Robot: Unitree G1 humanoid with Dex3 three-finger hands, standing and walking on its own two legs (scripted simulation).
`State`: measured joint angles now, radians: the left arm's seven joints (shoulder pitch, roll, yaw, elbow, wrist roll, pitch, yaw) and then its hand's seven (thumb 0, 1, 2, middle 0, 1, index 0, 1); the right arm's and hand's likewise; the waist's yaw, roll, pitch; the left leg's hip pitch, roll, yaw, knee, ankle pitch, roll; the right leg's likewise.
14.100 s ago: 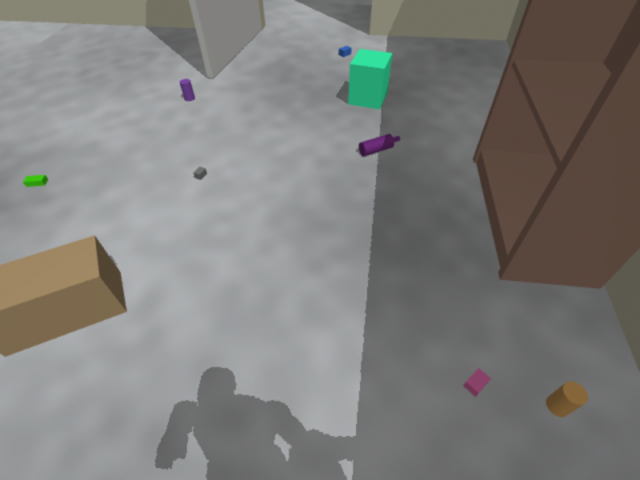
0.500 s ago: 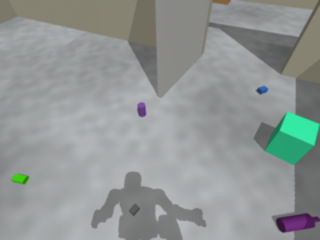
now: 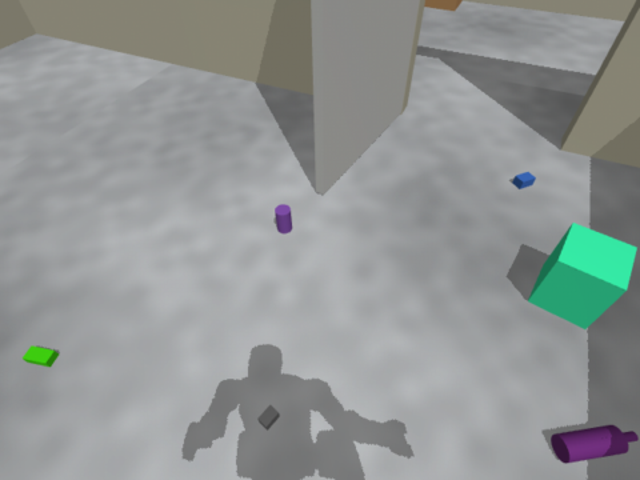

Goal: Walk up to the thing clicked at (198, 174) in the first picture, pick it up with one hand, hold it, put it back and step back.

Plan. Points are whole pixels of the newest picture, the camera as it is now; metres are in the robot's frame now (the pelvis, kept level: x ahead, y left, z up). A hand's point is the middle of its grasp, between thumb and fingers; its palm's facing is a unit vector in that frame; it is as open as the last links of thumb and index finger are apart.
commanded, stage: stand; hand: left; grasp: from above
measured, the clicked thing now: (268, 417) +0.42 +0.19 -0.77
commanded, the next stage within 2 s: rise first in 0.80 s
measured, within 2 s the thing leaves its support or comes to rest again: neither
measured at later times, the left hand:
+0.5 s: hand out of the picture +0.07 +0.25 -0.16, palm faces -0.03 -0.94 -0.33, open 7.4 cm
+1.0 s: hand out of the picture +0.10 +0.25 -0.16, palm faces +0.03 -0.94 -0.33, open 7.5 cm
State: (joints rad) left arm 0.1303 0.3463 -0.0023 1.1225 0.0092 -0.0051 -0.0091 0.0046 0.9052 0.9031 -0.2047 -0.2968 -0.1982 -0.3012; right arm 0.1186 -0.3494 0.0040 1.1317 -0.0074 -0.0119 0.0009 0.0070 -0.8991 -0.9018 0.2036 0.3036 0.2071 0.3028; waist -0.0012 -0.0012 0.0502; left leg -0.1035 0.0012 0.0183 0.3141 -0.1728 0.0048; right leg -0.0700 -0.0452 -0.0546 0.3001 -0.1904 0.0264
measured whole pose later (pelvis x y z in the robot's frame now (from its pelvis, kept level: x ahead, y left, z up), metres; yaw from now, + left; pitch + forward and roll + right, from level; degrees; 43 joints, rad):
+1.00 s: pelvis +0.00 +0.00 +0.00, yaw +0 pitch +1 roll +0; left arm 0.07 0.33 0.04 1.07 -0.02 -0.02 0.01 0.01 0.86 0.90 -0.23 -0.32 -0.21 -0.34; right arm 0.16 -0.33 0.01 0.96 0.05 -0.03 -0.03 0.01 -0.90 -0.90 0.20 0.30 0.21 0.30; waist -0.01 0.00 0.06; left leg -0.21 0.00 0.02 0.40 -0.21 0.01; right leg -0.18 -0.05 -0.05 0.39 -0.23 0.02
